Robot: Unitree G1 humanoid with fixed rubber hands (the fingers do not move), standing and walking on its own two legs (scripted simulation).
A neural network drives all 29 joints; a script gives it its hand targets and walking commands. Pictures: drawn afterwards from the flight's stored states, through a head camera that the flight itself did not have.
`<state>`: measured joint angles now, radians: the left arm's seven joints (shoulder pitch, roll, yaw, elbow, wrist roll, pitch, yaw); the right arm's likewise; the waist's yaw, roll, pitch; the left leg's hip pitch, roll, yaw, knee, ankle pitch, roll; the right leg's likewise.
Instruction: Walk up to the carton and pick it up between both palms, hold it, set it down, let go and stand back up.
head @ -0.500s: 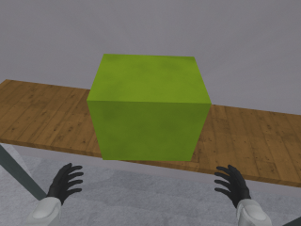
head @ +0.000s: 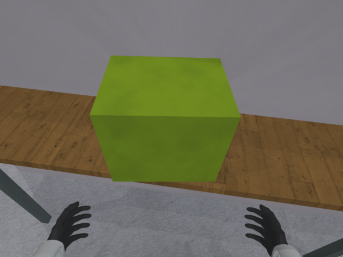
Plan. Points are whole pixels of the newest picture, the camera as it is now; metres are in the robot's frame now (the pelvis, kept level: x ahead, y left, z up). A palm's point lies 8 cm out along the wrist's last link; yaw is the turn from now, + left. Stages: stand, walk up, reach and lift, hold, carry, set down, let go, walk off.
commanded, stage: set down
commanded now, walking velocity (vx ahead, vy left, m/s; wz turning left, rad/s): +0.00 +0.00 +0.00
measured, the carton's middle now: (165, 121) +0.43 +0.05 +0.08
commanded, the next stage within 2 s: let go in 1.16 s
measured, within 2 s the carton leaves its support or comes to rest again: neither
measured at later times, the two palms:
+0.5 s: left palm (67, 250) +0.14 +0.24 -0.05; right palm (268, 252) +0.16 -0.21 -0.06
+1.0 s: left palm out of the picture +0.14 +0.23 -0.10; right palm out of the picture +0.15 -0.21 -0.10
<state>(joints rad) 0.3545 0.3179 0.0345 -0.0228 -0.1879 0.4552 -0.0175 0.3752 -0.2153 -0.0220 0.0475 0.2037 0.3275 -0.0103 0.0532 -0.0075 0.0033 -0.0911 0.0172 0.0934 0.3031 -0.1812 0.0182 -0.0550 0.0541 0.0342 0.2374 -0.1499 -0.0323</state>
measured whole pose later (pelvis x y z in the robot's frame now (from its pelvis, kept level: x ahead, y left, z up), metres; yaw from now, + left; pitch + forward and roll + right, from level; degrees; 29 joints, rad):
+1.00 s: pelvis -0.01 -0.01 -0.01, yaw +1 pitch +2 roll +0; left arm 0.13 0.23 0.05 0.35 0.00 0.63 -0.03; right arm 0.12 -0.13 -0.03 0.56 0.09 0.30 0.03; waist 0.02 -0.03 0.05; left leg -0.26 0.02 0.07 0.44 -0.22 0.01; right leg -0.24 0.06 0.01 0.41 -0.22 -0.04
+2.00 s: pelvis -0.02 -0.01 -0.01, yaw +2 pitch +2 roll +0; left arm 0.14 0.21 -0.02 0.41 0.00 0.38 0.03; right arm 0.04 -0.15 -0.11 0.84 0.00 -0.07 0.07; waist 0.01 -0.04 0.04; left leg -0.27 0.02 0.07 0.46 -0.21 0.01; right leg -0.26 0.05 0.00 0.45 -0.22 -0.04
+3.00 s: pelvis +0.06 +0.01 -0.02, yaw -1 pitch +0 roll +0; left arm 0.31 0.12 -0.01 1.15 0.02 -0.04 0.06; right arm 0.33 -0.14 -0.03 1.16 -0.03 0.00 -0.04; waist -0.01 0.02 -0.01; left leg -0.10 0.00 0.12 0.49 -0.38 0.03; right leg -0.10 0.04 0.06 0.49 -0.38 -0.02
